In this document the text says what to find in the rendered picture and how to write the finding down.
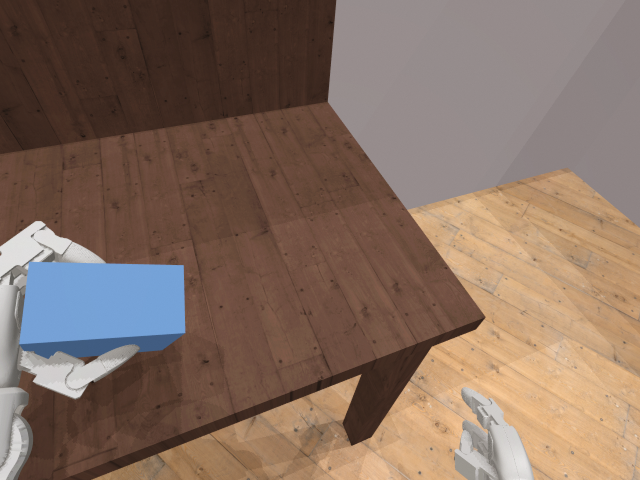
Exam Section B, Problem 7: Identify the table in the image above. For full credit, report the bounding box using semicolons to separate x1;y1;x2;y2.
0;0;486;480

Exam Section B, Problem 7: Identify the left robot hand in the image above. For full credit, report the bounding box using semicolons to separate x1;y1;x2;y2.
0;221;140;400

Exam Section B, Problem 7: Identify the left robot forearm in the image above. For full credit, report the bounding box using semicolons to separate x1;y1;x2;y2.
0;387;33;480

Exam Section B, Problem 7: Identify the right robot hand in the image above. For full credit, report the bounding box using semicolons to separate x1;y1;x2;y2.
455;387;534;480

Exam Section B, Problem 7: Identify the sponge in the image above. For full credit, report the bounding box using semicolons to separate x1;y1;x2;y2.
19;262;185;359

